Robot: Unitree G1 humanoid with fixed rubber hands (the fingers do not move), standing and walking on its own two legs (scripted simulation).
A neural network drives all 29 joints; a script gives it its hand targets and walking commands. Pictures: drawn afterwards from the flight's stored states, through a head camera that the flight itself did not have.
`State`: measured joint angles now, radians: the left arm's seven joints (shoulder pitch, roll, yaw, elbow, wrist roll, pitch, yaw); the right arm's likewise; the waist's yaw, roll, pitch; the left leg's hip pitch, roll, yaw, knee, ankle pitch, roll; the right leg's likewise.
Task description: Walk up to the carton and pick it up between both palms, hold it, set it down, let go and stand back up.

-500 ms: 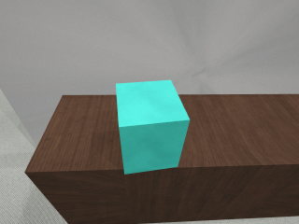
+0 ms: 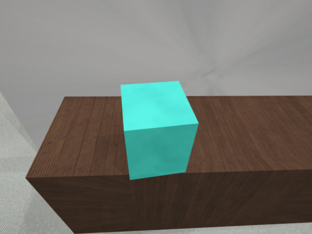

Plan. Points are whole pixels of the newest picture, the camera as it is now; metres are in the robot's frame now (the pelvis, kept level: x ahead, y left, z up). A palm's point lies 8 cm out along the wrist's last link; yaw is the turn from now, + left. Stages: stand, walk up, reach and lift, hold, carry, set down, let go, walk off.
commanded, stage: stand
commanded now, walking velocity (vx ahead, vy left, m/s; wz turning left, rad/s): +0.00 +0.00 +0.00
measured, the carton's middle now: (154, 130) +0.46 +0.05 -0.01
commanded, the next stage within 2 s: none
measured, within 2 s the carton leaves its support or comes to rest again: neither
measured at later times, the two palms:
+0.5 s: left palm out of the picture +0.04 +0.26 -0.13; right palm out of the picture +0.09 -0.24 -0.10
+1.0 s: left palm out of the picture +0.04 +0.26 -0.13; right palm out of the picture +0.10 -0.24 -0.10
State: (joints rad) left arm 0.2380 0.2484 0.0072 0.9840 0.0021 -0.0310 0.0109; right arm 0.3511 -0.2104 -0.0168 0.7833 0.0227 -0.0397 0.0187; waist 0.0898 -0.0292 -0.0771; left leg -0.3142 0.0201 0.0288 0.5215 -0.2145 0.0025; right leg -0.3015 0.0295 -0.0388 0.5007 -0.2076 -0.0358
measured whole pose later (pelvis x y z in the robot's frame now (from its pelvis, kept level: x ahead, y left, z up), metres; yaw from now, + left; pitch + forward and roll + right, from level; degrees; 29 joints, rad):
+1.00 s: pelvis +0.00 +0.00 +0.00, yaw +0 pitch +0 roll -1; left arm 0.24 0.25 0.01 0.99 0.00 -0.03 0.01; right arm 0.32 -0.21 -0.02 0.78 0.02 -0.03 0.02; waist 0.09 -0.03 -0.06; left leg -0.31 0.02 0.03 0.52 -0.21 0.00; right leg -0.30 0.03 -0.04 0.49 -0.20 -0.04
